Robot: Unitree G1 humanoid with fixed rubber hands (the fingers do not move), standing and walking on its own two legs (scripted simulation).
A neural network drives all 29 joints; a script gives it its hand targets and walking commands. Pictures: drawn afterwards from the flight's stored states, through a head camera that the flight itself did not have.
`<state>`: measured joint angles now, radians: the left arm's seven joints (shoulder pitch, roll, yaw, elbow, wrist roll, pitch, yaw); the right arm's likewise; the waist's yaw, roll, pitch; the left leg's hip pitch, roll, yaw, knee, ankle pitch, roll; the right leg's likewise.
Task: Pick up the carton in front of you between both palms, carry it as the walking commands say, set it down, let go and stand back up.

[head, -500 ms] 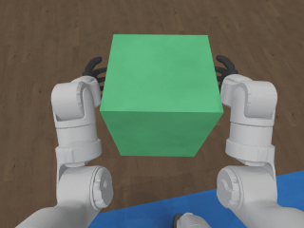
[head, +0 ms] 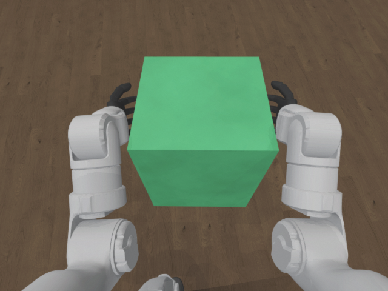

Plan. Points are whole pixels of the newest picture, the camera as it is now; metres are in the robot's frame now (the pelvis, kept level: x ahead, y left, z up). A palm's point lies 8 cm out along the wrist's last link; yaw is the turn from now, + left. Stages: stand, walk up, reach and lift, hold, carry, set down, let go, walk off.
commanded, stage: carry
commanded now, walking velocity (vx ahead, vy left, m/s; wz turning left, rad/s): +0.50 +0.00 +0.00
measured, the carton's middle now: (200, 139) +0.39 +0.01 +0.07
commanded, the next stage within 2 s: none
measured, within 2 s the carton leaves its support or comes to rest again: neither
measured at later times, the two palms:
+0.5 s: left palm (141, 24) +0.64 +0.14 +0.18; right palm (268, 15) +0.67 -0.16 +0.19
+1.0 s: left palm out of the picture +0.96 +0.13 +0.24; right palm out of the picture +0.93 -0.17 +0.23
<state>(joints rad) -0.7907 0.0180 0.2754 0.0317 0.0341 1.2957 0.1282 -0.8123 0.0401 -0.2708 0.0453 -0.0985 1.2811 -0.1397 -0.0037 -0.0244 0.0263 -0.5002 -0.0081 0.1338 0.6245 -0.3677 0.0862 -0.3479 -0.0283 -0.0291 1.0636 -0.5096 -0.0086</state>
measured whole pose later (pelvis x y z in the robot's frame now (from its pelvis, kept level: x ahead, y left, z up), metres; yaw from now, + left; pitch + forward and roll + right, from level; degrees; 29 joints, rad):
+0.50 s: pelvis +0.28 -0.04 +0.04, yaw +2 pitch +4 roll +0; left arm -0.77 -0.01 0.23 0.05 0.06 1.32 0.13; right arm -0.82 -0.01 -0.29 0.07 -0.06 1.33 -0.13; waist 0.08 0.01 0.03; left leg -0.57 0.01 0.01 1.35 -0.42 0.06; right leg -0.45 0.02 -0.14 0.61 -0.38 -0.06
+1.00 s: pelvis +0.56 +0.01 +0.09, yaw +0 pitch +4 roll +0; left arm -0.83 0.00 0.30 0.05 0.08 1.35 0.13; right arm -0.80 0.00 -0.24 0.07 -0.03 1.30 -0.16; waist -0.10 -0.01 0.04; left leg -0.40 0.00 0.14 0.58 -0.41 0.08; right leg -0.70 -0.02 -0.01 1.33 -0.42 -0.05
